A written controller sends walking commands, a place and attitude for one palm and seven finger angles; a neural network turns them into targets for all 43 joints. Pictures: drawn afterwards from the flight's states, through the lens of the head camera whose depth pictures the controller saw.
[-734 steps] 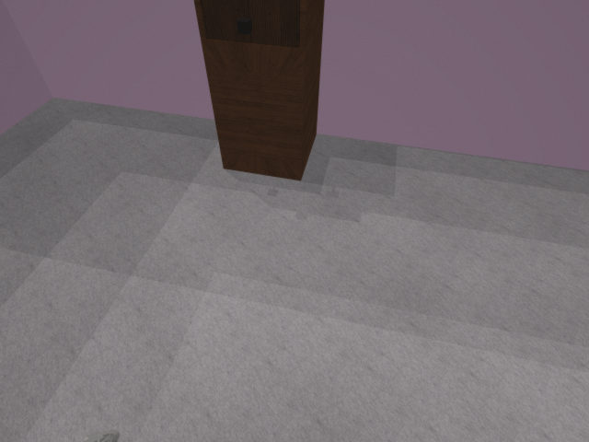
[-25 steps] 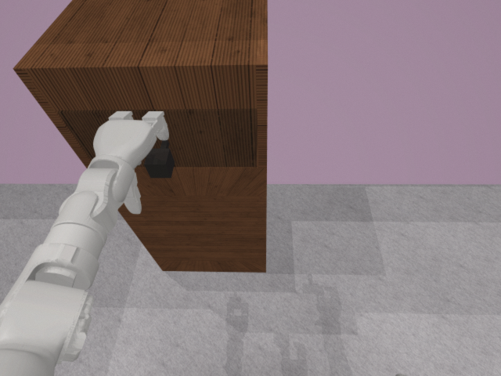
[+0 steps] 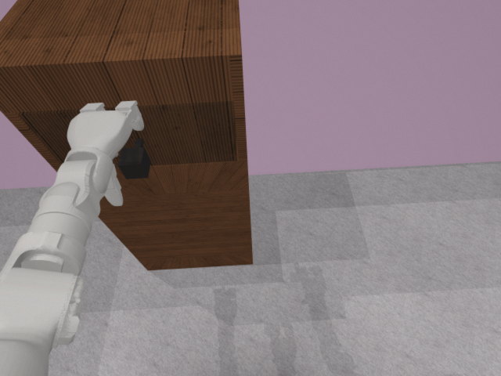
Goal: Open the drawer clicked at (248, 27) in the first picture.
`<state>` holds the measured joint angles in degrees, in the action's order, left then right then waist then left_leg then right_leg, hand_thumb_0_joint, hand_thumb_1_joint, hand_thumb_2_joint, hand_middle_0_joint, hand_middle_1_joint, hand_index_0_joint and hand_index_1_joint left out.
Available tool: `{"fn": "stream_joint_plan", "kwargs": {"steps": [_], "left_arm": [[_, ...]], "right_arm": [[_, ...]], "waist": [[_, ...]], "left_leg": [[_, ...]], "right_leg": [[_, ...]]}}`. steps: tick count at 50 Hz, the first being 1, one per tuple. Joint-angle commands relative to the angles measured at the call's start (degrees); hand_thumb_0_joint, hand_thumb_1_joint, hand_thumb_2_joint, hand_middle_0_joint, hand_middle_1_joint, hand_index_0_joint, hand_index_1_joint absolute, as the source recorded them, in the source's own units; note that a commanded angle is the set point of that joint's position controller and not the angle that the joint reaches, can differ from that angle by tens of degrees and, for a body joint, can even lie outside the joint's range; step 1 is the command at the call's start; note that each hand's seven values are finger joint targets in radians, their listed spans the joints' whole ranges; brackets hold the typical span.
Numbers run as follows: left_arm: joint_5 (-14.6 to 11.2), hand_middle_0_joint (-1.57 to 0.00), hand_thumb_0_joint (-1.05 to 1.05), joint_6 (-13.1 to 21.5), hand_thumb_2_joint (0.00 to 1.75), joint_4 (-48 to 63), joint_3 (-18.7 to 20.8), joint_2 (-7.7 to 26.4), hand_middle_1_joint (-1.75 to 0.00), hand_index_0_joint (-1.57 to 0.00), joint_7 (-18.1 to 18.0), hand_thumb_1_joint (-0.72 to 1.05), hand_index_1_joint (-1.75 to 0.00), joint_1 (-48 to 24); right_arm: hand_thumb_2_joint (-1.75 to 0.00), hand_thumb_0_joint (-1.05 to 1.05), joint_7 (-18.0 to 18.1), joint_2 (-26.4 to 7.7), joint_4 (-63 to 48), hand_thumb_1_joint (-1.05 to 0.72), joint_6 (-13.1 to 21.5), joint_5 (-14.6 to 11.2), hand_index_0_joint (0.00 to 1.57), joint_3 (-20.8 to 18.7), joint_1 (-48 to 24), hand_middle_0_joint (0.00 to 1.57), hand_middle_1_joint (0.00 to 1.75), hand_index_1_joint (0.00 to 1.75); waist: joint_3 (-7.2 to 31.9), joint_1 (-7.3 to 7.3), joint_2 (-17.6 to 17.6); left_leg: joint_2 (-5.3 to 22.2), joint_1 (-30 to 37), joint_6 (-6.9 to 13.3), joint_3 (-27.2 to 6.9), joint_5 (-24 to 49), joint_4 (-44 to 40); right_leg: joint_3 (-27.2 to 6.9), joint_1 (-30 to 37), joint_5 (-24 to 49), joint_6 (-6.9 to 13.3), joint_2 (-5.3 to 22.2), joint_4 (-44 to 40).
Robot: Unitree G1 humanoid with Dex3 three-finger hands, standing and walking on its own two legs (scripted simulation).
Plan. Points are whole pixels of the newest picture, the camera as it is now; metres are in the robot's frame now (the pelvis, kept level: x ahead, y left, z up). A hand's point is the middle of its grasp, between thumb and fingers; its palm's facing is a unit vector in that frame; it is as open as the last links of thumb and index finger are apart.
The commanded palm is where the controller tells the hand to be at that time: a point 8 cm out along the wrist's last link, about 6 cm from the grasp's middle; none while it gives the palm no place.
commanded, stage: move the hooked fingers above the handle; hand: left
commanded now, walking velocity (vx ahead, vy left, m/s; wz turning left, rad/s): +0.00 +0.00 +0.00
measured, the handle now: (136, 155) +0.52 +0.22 +0.01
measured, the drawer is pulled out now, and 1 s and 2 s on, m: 0.00 0.00 0.00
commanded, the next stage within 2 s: lower the fingers behind the handle in 0.36 s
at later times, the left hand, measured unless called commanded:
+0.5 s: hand (122, 154) +0.46 +0.21 +0.08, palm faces -0.03 -0.01 -1.00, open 13.8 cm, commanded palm +0.45 +0.22 +0.13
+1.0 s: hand (128, 166) +0.47 +0.21 +0.04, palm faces -0.05 +0.00 -1.00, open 13.8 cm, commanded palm +0.45 +0.22 +0.10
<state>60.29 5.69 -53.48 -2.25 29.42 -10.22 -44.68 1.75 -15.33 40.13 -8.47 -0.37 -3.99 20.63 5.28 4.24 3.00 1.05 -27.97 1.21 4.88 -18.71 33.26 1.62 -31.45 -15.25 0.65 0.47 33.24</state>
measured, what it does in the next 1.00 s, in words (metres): stands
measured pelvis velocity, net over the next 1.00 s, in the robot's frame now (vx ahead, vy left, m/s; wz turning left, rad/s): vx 0.00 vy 0.00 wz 0.01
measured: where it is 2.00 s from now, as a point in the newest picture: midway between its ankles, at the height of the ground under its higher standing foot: outside the picture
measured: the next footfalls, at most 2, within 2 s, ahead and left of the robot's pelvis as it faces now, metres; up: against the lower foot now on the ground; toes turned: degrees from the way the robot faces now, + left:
none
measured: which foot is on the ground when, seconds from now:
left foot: down 0.00-1.00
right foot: down 0.00-1.00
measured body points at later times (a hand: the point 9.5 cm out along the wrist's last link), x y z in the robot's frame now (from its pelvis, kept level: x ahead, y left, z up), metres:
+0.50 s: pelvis +0.00 +0.00 +0.00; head +0.06 -0.02 +0.44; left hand +0.46 +0.21 +0.13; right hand +0.07 -0.26 -0.14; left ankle -0.04 +0.10 -0.73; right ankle +0.00 -0.11 -0.73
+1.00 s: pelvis +0.00 +0.00 -0.01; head +0.08 -0.02 +0.44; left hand +0.46 +0.21 +0.09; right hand +0.03 -0.28 -0.14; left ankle -0.04 +0.10 -0.73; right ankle +0.00 -0.11 -0.73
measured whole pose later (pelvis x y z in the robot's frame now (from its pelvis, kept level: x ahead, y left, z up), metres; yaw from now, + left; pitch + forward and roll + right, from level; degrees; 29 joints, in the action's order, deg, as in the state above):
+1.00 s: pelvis +0.00 +0.00 -0.01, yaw +1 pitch +15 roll +0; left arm 62.2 5.0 -57.4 -3.3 26.8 -15.2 -45.0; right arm 1.4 -15.3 40.7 -7.4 0.4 -4.1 19.2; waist 6.2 4.7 2.8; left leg 1.2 -31.9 0.9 4.0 -20.1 36.7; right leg 2.3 -35.0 -16.8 1.0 0.4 36.4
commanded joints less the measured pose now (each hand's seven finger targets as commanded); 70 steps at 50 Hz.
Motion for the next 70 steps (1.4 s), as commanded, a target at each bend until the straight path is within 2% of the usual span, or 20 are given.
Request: {"fn": "stream_joint_plan", "kwargs": {"steps": [1,6,7,14,17,21,25,27,29,33,37,40,44,52,53,55,63,66,68,70], "left_arm": [[-0.77,-0.30,0.00,0.63,0.30,12.89,3.07,12.76,-1.20,-0.30,-2.41,-0.50,-1.20,-26.82],[-0.11,-0.30,0.00,-0.07,0.30,11.75,4.15,14.37,-1.20,-0.30,-3.42,-0.50,-1.20,-29.23],[-0.16,-0.30,0.00,-0.18,0.30,12.73,2.84,13.03,-1.20,-0.30,-3.56,-0.50,-1.20,-29.81],[-0.23,-0.30,0.00,-1.96,0.30,10.28,1.50,10.52,-1.20,-0.30,-2.45,-0.50,-1.20,-26.35],[-0.50,-0.30,0.00,-1.56,0.30,11.41,-0.08,8.96,-1.20,-0.30,-1.81,-0.50,-1.20,-28.23],[-0.44,-0.30,0.00,-0.38,0.30,14.01,1.70,10.57,-1.20,-0.30,-2.31,-0.50,-1.20,-28.92],[0.08,-0.30,0.00,-1.83,0.30,9.75,1.44,10.07,-1.20,-0.30,-3.56,-0.50,-1.20,-27.46],[0.46,-0.30,0.00,-2.13,0.30,9.03,3.19,12.14,-1.20,-0.30,-4.02,-0.50,-1.20,-26.56],[0.41,-0.30,0.00,-2.43,0.30,8.90,1.42,9.92,-1.20,-0.30,-3.94,-0.50,-1.20,-26.47],[0.33,-0.30,0.00,-1.61,0.30,7.91,1.59,10.92,-1.20,-0.30,-3.50,-0.50,-1.20,-27.28],[0.31,-0.30,0.00,0.85,0.30,11.24,3.14,11.87,-1.20,-0.30,-4.33,-0.50,-1.20,-27.02],[0.73,-0.30,0.00,0.63,0.30,8.59,3.69,11.88,-1.20,-0.30,-5.63,-0.50,-1.20,-24.84],[1.59,-0.30,0.00,-0.45,0.30,7.61,4.07,12.17,-1.20,-0.30,-7.28,-0.50,-1.20,-24.96],[1.73,-0.30,0.00,-1.08,0.30,5.40,2.59,11.53,-1.20,-0.30,-7.81,-0.50,-1.20,-28.09],[1.97,-0.30,0.00,-0.84,0.30,5.41,4.07,13.29,-1.20,-0.30,-7.95,-0.50,-1.20,-27.96],[2.19,-0.30,0.00,-0.53,0.30,5.24,2.58,10.97,-1.20,-0.30,-8.13,-0.50,-1.20,-27.94],[2.60,-0.30,0.00,-0.75,0.30,3.02,4.65,12.35,-1.20,-0.30,-9.57,-0.50,-1.20,-24.64],[2.66,-0.30,0.00,-0.30,0.30,5.05,5.21,12.79,-1.20,-0.30,-9.78,-0.50,-1.20,-24.74],[2.56,-0.30,0.00,0.02,0.30,5.73,4.59,11.44,-1.20,-0.30,-10.04,-0.50,-1.20,-23.50],[2.66,-0.30,0.00,-0.25,0.30,4.30,3.60,10.01,-1.20,-0.30,-10.36,-0.50,-1.20,-22.78]], "right_arm": [[-0.90,0.00,0.26,-8.34,-4.81,-0.90,1.69,0.05,0.20,-2.75,3.08,0.20,0.30,0.30],[-0.90,0.00,0.42,-8.32,-4.51,-0.90,1.88,0.10,0.20,-2.30,2.59,0.20,0.30,0.30],[-0.90,0.00,0.33,-8.04,-4.77,-0.90,1.93,0.13,0.20,-2.33,2.22,0.20,0.30,0.30],[-0.90,0.00,0.07,-7.95,-5.62,-0.90,1.75,0.04,0.20,-2.00,1.33,0.20,0.30,0.30],[-0.90,0.00,0.10,-7.96,-5.78,-0.90,1.70,-0.03,0.20,-2.05,1.18,0.20,0.30,0.30],[-0.90,0.00,0.14,-7.73,-5.57,-0.90,1.75,0.39,0.20,-2.17,1.44,0.20,0.30,0.30],[-0.90,0.00,0.05,-7.81,-5.14,-0.90,1.63,0.17,0.20,-1.71,1.09,0.20,0.30,0.30],[-0.90,0.00,0.17,-7.95,-5.26,-0.90,1.69,0.28,0.20,-1.76,1.22,0.20,0.30,0.30],[-0.90,0.00,0.13,-7.80,-5.36,-0.90,1.74,0.29,0.20,-1.85,1.36,0.20,0.30,0.30],[-0.90,0.00,0.54,-8.16,-4.91,-0.90,1.91,0.14,0.20,-1.92,2.06,0.20,0.30,0.30],[-0.90,0.00,0.52,-7.84,-4.83,-0.90,2.21,0.70,0.20,-2.48,3.15,0.20,0.30,0.30],[-0.90,0.00,0.29,-7.98,-4.13,-0.90,2.13,0.64,0.20,-2.56,3.20,0.20,0.30,0.30],[-0.90,0.00,-0.01,-8.09,-3.83,-0.90,2.28,0.71,0.20,-2.78,3.63,0.20,0.30,0.30],[-0.90,0.00,0.31,-8.38,-3.43,-0.90,2.78,0.67,0.20,-2.69,4.47,0.20,0.30,0.30],[-0.90,0.00,0.44,-8.41,-3.40,-0.90,2.90,0.67,0.20,-2.65,4.63,0.20,0.30,0.30],[-0.90,0.00,0.37,-8.15,-3.39,-0.90,3.14,0.86,0.20,-2.80,5.07,0.20,0.30,0.30],[-0.90,0.00,-0.11,-8.45,-3.20,-0.90,3.14,1.21,0.20,-2.90,5.53,0.20,0.30,0.30],[-0.90,0.00,-0.17,-8.49,-3.25,-0.90,3.04,1.57,0.20,-3.07,5.66,0.20,0.30,0.30],[-0.90,0.00,-0.36,-8.18,-3.18,-0.90,2.99,1.55,0.20,-3.22,5.74,0.20,0.30,0.30],[-0.90,0.00,-0.44,-8.26,-2.96,-0.90,2.89,1.44,0.20,-3.19,5.71,0.20,0.30,0.30]], "waist": [[22.65,-0.06,-1.37],[21.90,-0.25,-1.50],[23.05,-0.18,0.15],[21.91,-0.64,-1.54],[21.06,0.13,-2.11],[23.67,-0.54,-1.10],[18.94,-0.12,-2.72],[21.18,-0.80,-3.21],[21.39,-0.41,-2.62],[20.29,0.67,-3.35],[25.48,-0.23,-0.92],[22.47,0.11,-1.89],[23.58,0.04,-1.41],[23.49,1.90,-1.97],[23.67,1.50,-1.65],[24.55,1.76,-1.17],[24.89,1.26,-1.89],[27.90,1.11,-1.13],[27.24,0.85,0.39],[25.01,1.50,-1.49]], "left_leg": [[-1.87,9.80,1.47,-2.55,25.03,-1.49],[-2.07,9.04,1.41,-2.84,22.91,-1.86],[-2.17,9.94,1.36,-2.62,23.65,-1.60],[-1.86,10.15,1.11,-2.78,25.63,-1.51],[-1.72,10.55,1.15,-3.06,24.69,-1.49],[-1.78,11.97,1.04,-3.42,27.46,-0.91],[-1.98,8.41,0.92,-3.10,23.21,-1.56],[-2.18,7.62,1.10,-2.58,22.82,-1.51],[-2.19,7.92,1.10,-2.41,23.33,-1.24],[-2.26,6.33,1.32,-2.40,20.76,-0.91],[-2.28,8.25,1.28,-2.60,25.26,0.48],[-2.26,5.92,1.13,-2.35,24.01,0.82],[-2.29,5.34,1.14,-2.29,23.43,1.32],[-2.49,3.71,1.49,-2.31,19.69,2.22],[-2.46,3.19,1.47,-2.42,19.81,2.38],[-2.40,3.93,1.39,-2.63,21.17,3.04],[-2.21,1.54,1.33,-2.44,22.05,4.63],[-2.18,2.49,1.33,-2.63,25.15,5.63],[-1.93,3.12,1.17,-2.68,25.85,5.76],[-1.82,2.27,1.13,-2.97,24.63,5.88]], "right_leg": [[-0.72,14.36,19.79,1.44,-2.03,-1.58],[-0.56,13.83,17.88,1.61,-1.95,-1.50],[-0.75,13.90,18.86,1.51,-1.86,-1.26],[-0.04,13.45,19.64,1.52,-1.93,-0.92],[-0.07,12.55,18.56,1.42,-1.84,-1.20],[-0.15,13.47,19.72,1.62,-1.81,-0.69],[0.21,11.86,17.77,1.62,-1.94,-0.81],[-0.28,14.13,18.70,1.53,-1.78,-0.62],[-0.24,13.61,19.41,1.53,-1.82,-0.57],[-0.57,12.91,18.46,1.30,-1.71,-0.77],[-0.92,14.24,21.77,1.38,-1.75,0.55],[-0.59,12.30,21.04,1.34,-1.93,0.84],[-0.71,11.82,20.43,1.43,-2.10,1.29],[-1.12,10.20,18.20,1.07,-2.05,1.28],[-1.13,10.17,18.33,1.16,-2.05,1.66],[-0.83,9.08,18.70,1.27,-2.23,2.28],[-0.82,8.35,20.07,1.12,-2.34,3.65],[-0.99,9.08,22.46,1.18,-2.36,4.55],[-0.80,7.90,22.04,1.19,-2.42,4.72],[-0.38,6.18,20.45,1.20,-2.57,4.65]]}}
